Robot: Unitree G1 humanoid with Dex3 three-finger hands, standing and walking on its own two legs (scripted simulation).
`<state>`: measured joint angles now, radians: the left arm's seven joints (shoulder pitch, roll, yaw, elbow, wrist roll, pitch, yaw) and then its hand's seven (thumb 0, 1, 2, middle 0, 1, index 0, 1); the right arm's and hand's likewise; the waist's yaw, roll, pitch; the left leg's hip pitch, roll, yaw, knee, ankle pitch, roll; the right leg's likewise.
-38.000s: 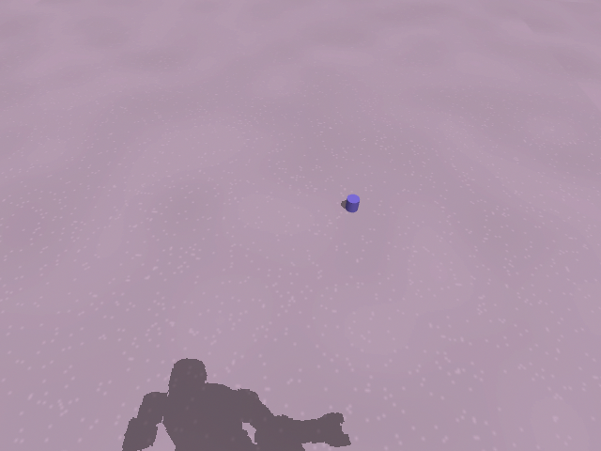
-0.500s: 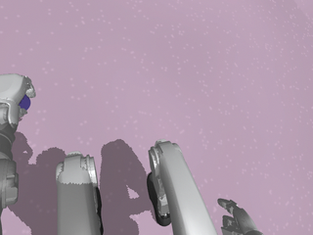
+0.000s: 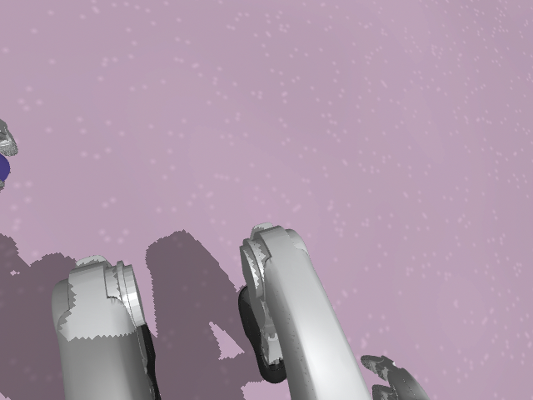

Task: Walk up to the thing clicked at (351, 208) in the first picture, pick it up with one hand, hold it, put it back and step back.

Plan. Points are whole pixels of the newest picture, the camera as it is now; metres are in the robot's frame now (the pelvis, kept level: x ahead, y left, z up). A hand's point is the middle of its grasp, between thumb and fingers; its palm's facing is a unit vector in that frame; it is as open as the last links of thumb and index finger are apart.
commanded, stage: crouch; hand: left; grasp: from above
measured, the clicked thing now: out of the picture +0.49 +0.32 -0.18
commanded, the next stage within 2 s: lower in 0.10 s
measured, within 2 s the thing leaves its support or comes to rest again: rests again in 1.98 s
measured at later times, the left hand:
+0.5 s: hand out of the picture +0.47 +0.31 -0.20, palm faces -0.46 -0.09 -0.88, open 6.7 cm
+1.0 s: hand (10, 178) +0.48 +0.31 -0.25, palm faces -0.45 -0.11 -0.89, open 6.3 cm
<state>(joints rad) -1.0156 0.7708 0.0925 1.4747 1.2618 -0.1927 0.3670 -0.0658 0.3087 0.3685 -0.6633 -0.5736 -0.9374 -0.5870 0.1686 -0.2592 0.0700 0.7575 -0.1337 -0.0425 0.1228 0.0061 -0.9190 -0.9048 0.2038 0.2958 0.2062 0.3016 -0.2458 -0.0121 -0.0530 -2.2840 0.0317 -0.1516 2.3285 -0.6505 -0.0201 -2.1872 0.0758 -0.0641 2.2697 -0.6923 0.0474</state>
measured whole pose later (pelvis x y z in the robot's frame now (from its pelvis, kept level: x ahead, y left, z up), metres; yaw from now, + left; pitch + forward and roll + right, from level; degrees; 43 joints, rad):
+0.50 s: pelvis +0.00 +0.00 -0.03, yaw -2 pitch +32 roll -9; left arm -1.03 0.84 0.10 1.50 1.26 -0.22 0.37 -0.07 0.30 0.38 -0.68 -0.56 -0.97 -0.59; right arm 0.13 -0.28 0.13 0.72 -0.15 -0.05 0.13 0.00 -0.92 -0.91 0.20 0.30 0.21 0.30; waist -0.27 -0.05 0.02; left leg -2.34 0.02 -0.19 2.43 -0.67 -0.03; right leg -2.23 0.08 -0.09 2.35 -0.70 0.05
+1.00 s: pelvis +0.01 +0.00 -0.04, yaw -4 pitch +30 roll -11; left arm -1.03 0.93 0.13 1.58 1.28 -0.22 0.46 -0.07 0.31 0.36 -0.68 -0.56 -1.04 -0.60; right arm 0.12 -0.29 0.20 0.70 -0.20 -0.09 0.15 0.00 -0.91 -0.90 0.20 0.30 0.21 0.30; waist -0.31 -0.09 0.08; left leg -2.36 0.03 -0.24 2.50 -0.69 -0.03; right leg -2.24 0.10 -0.13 2.39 -0.71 0.06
